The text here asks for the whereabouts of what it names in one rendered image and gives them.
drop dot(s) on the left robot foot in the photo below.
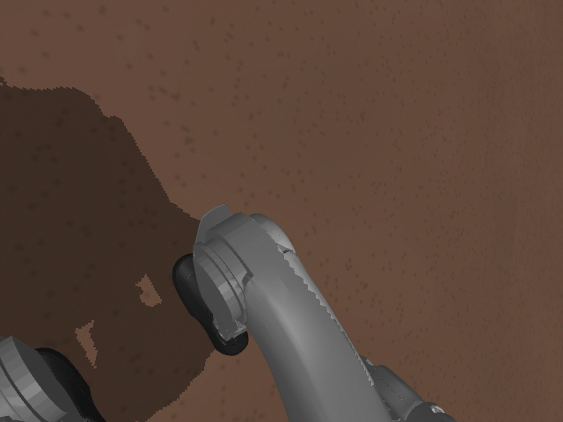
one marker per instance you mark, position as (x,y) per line
(74,384)

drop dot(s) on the right robot arm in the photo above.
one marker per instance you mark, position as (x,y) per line
(429,412)

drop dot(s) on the right robot hand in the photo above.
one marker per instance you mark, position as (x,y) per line
(398,396)

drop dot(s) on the right robot foot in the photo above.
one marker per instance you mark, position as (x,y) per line
(185,282)

